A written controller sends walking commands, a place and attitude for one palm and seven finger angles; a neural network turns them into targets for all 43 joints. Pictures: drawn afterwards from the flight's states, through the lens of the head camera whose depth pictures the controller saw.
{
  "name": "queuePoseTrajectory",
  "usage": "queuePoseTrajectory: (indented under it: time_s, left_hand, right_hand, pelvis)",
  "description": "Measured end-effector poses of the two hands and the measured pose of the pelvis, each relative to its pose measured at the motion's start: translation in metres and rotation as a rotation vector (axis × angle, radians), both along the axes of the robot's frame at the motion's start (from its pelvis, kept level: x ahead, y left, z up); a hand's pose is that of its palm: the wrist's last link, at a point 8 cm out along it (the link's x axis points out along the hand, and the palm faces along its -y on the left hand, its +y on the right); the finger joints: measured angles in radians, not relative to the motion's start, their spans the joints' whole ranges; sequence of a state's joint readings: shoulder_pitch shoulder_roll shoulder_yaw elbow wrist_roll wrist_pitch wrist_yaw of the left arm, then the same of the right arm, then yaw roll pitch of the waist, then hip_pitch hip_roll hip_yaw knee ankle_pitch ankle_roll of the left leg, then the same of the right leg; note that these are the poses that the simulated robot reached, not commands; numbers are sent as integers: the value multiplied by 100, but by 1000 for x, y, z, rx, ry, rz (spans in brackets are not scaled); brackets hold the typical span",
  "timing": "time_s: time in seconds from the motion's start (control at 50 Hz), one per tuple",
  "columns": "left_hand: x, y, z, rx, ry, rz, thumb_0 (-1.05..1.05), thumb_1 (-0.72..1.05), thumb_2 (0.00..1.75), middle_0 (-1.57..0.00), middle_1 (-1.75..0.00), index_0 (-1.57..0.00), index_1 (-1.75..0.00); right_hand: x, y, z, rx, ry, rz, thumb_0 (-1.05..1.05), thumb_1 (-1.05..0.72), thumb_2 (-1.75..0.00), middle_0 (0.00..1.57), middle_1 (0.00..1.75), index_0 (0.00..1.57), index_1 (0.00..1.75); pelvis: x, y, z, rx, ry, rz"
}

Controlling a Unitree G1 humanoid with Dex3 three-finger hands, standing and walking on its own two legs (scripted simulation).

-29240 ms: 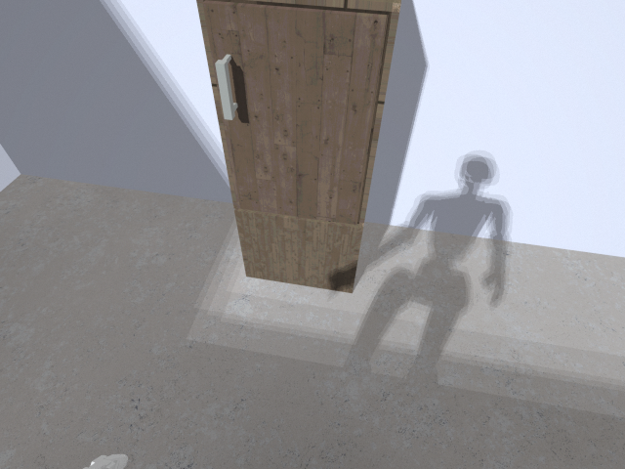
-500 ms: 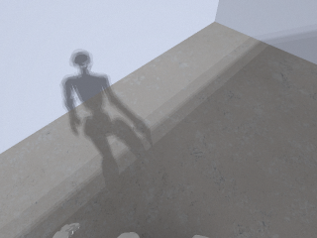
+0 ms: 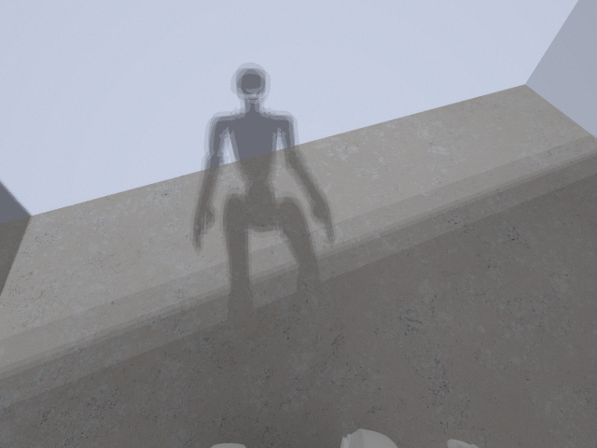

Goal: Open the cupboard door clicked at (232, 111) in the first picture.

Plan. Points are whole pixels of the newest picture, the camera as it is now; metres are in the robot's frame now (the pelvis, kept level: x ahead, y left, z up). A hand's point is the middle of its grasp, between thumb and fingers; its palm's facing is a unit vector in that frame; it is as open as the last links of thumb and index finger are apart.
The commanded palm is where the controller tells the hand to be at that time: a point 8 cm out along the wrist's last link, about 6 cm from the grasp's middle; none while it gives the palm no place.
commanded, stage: turn to face it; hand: left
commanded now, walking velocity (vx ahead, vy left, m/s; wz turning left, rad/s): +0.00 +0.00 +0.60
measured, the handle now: out of the picture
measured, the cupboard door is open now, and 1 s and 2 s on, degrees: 45 45 45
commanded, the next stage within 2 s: take the last steps up to it in 1.86 s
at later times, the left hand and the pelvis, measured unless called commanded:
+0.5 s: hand out of the picture +0.02 +0.16 -0.16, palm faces +0.31 -0.93 -0.21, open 7.4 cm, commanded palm none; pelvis +0.01 -0.04 +0.01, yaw +18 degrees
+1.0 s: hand out of the picture +0.00 +0.16 -0.14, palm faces +0.55 -0.78 -0.30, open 7.3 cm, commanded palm none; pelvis +0.04 -0.07 +0.00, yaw +35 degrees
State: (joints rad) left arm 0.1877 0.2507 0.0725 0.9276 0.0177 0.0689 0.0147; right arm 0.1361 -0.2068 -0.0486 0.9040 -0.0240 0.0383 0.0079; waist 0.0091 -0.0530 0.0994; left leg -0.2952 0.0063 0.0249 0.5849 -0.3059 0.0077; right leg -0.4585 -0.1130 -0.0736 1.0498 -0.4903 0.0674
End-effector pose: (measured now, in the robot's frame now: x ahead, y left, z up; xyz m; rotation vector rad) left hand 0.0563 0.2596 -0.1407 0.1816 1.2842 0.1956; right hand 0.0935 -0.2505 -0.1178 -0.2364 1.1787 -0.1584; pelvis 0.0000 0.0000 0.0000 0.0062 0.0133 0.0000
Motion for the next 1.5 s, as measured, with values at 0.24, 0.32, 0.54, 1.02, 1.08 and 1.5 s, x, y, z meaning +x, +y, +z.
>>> queuePoseTrajectory:
  time_s: [0.24, 0.32, 0.54, 1.02, 1.08, 1.5]
  left_hand:
    - [8, -24, 28, 92, -142, 68, 0, 91, 90, -20, -30, -20, -30]
    - [-12, -41, 34, 75, -112, 123, 0, 91, 90, -20, -30, -21, -30]
    - [-73, -46, -3, -34, -48, 312, 0, 90, 90, -21, -30, -21, -30]
    - [-91, -77, 34, 88, -84, 550, 0, 91, 90, -20, -30, -21, -30]
    - [-100, -91, 30, 50, -65, 594, 0, 90, 90, -20, -30, -21, -30]
    - [-153, -79, 22, 79, -77, 886, 1, 91, 90, -20, -30, -20, -30]
  right_hand:
    - [11, -31, -29, 55, 73, 75, 1, -90, -90, 20, 30, 20, 30]
    - [26, -38, -22, 53, 87, 114, 1, -90, -90, 20, 30, 20, 30]
    - [88, 3, -7, 0, 30, 326, 1, -90, -90, 20, 30, 19, 30]
    - [152, 8, -20, 38, 102, 543, 1, -90, -90, 20, 30, 20, 30]
    - [164, 17, -11, 28, 101, 585, 1, -90, -90, 20, 30, 19, 30]
    - [211, 107, -5, -3, 51, 906, 1, -90, -90, 20, 30, 20, 30]
  pelvis:
    - [2, -38, -5, 6, -3, 135]
    - [5, -42, 4, 17, -9, 192]
    - [9, -28, -5, 4, 6, 351]
    - [38, -67, 7, 23, 3, 623]
    - [43, -67, 11, 33, 14, 667]
    - [59, -54, 6, -15, -4, 922]
